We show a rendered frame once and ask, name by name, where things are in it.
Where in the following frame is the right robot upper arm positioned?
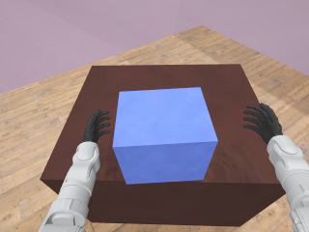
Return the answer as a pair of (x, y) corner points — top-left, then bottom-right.
(290, 206), (309, 232)

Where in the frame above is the robot right forearm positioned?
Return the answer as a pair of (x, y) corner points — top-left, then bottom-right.
(267, 134), (309, 211)

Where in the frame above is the robot right hand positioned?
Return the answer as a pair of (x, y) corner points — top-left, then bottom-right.
(242, 102), (283, 144)

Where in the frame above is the robot left hand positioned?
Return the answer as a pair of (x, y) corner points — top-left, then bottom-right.
(82, 109), (111, 144)

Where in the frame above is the pedestal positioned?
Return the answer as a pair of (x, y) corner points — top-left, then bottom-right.
(40, 64), (286, 227)

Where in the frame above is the carton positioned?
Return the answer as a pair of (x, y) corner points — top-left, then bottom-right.
(112, 87), (218, 185)

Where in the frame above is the robot left forearm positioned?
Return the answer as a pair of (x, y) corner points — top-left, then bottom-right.
(38, 141), (100, 232)

